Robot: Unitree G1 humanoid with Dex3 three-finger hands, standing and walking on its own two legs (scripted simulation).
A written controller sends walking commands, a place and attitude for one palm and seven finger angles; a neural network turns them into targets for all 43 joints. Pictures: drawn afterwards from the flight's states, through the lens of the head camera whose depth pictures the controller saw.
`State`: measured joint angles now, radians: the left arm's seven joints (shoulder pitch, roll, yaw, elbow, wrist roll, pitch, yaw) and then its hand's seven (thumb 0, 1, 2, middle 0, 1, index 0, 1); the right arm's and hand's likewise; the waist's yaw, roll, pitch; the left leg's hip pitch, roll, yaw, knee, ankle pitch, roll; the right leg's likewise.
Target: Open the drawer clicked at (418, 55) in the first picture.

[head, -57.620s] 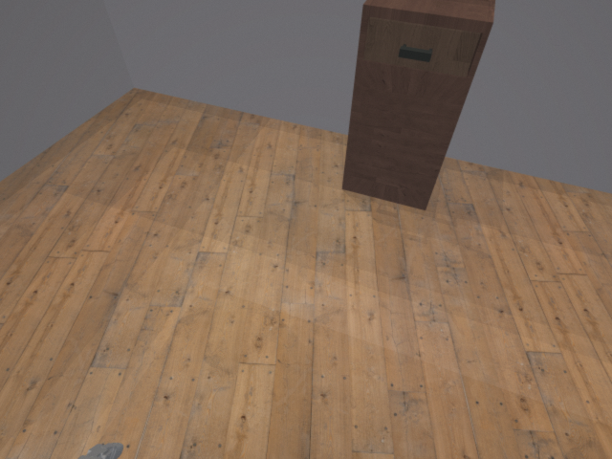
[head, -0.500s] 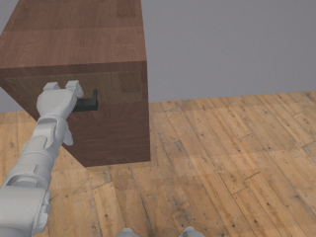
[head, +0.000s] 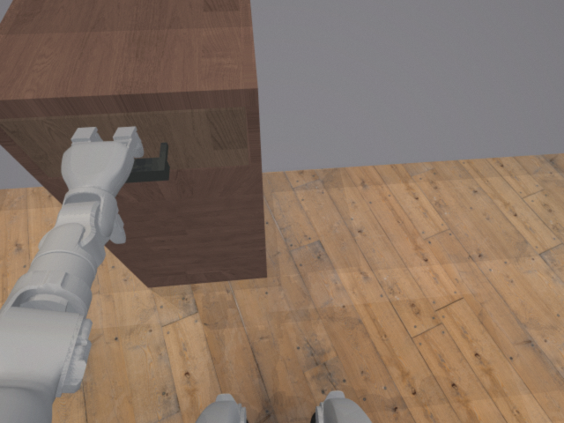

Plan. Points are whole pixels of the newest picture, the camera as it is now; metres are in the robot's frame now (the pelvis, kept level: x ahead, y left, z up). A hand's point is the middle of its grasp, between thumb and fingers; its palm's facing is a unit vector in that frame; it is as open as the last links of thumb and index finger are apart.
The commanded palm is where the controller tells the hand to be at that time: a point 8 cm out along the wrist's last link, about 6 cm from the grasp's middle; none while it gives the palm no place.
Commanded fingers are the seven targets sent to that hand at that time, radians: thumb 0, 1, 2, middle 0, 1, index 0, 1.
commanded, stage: lower the fingers behind the handle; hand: left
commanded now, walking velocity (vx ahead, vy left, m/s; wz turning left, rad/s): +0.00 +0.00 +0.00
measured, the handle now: (135, 160) +0.52 +0.24 +0.00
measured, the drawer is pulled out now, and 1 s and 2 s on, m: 0.00 0.00 0.00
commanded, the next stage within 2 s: lift the fingers back up to retry in 0.42 s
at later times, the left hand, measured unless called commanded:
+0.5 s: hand (114, 186) +0.46 +0.26 +0.01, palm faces -0.05 +0.01 -1.00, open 13.8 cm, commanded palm +0.45 +0.25 +0.04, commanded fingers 0.00 -0.50 0.30 -0.30 -1.20 -0.30 -1.20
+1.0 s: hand (114, 170) +0.47 +0.25 +0.04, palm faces -0.03 -0.05 -1.00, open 13.8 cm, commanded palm +0.45 +0.25 +0.11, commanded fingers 0.00 -0.50 0.30 -0.30 -1.20 -0.30 -1.20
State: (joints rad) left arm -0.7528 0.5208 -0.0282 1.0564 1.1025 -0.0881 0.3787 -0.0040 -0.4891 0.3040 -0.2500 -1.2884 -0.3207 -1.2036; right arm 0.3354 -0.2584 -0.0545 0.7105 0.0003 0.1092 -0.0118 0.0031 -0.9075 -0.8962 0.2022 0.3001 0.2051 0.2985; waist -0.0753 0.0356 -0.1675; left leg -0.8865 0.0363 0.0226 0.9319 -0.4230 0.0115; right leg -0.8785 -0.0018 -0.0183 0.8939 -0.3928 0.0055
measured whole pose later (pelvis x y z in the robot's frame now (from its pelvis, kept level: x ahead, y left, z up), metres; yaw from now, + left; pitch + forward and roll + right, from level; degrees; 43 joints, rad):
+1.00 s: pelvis +0.02 +0.01 +0.02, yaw -1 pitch +19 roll -2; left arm -0.69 0.50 0.01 0.95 1.08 -0.09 0.33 0.00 -0.49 0.30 -0.32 -1.21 -0.33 -1.21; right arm 0.33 -0.25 -0.06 0.72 0.00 0.11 -0.01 0.00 -0.91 -0.90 0.20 0.30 0.21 0.30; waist -0.08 0.04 -0.14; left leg -0.75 0.04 0.04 0.83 -0.41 0.02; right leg -0.74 0.00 0.00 0.77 -0.36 0.02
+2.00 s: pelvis +0.02 -0.01 +0.03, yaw +0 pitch +16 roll -1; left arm -0.62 0.53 0.03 0.91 1.07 -0.14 0.27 0.00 -0.49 0.30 -0.32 -1.20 -0.32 -1.20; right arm 0.35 -0.27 -0.08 0.72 0.02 0.12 -0.02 0.01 -0.91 -0.90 0.20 0.30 0.20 0.30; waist -0.06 0.05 -0.12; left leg -0.64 0.04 0.03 0.74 -0.37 0.00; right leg -0.65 0.01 -0.01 0.71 -0.35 0.00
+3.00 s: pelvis +0.02 -0.01 +0.03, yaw +0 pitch +16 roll +0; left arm -0.65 0.46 0.00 0.91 1.08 -0.09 0.30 0.00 -0.49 0.30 -0.32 -1.20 -0.32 -1.20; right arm 0.33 -0.26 -0.07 0.71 0.01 0.11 -0.02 0.00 -0.91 -0.90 0.20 0.30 0.20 0.30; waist -0.07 0.04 -0.13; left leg -0.63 0.03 0.04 0.72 -0.37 0.00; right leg -0.64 0.00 0.00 0.71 -0.35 0.00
